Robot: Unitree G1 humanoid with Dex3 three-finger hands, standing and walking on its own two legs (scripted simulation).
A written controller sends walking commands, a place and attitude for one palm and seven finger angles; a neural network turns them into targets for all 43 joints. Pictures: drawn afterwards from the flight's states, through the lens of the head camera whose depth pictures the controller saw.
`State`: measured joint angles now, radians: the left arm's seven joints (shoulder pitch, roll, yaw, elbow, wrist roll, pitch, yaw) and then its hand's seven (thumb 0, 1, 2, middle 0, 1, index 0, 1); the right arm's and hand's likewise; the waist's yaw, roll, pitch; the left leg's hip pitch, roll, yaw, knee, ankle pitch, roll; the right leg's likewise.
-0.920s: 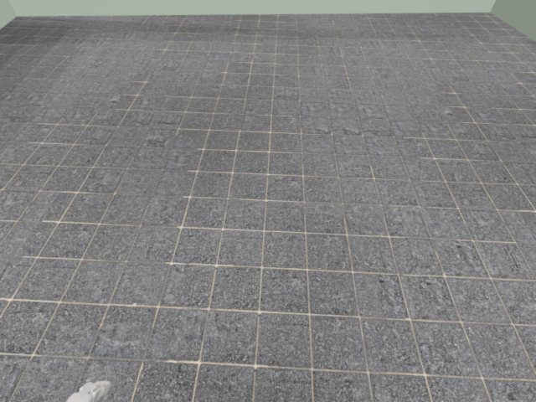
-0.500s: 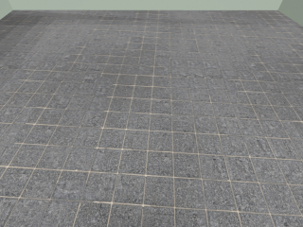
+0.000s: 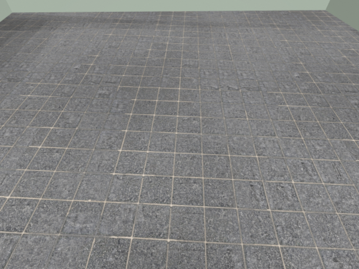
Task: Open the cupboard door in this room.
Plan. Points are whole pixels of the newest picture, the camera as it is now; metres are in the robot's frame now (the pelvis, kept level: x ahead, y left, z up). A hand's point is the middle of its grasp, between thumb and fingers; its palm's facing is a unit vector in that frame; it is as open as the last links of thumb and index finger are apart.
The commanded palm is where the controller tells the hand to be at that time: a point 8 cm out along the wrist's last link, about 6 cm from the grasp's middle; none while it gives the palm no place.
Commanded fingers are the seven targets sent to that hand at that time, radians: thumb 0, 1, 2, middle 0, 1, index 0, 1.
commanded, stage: turn or walk to find it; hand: left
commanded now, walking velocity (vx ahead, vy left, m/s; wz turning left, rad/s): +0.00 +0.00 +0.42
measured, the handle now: out of the picture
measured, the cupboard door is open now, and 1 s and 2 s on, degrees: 0 0 0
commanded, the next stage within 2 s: none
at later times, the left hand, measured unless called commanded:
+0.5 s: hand out of the picture +0.03 +0.23 -0.18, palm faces +0.12 -0.96 -0.24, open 7.4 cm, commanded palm none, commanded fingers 0.00 0.90 0.90 -0.20 -0.30 -0.20 -0.30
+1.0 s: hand out of the picture -0.07 +0.18 -0.17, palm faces +0.39 -0.88 -0.26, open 7.4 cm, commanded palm none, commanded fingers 0.00 0.90 0.90 -0.20 -0.30 -0.20 -0.30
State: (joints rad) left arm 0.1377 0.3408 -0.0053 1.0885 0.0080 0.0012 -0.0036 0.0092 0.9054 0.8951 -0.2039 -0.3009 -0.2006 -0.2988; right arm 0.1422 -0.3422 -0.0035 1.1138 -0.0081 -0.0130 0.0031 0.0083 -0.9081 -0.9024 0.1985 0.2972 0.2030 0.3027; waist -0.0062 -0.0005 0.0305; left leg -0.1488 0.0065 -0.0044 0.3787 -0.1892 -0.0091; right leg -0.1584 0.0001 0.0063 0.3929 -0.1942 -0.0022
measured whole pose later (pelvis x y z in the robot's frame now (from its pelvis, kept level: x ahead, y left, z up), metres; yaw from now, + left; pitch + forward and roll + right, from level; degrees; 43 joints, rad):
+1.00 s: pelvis -0.04 -0.02 -0.01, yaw +23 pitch +0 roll +1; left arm 0.27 0.19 0.03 0.93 0.03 0.01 0.03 0.01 0.91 0.90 -0.20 -0.30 -0.20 -0.30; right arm 0.22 -0.26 -0.08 0.99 -0.01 0.08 0.01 0.01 -0.91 -0.90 0.19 0.30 0.20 0.30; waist -0.01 0.00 0.05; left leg -0.43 0.02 0.00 0.99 -0.39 -0.06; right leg -0.17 -0.07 -0.14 0.51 -0.34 -0.01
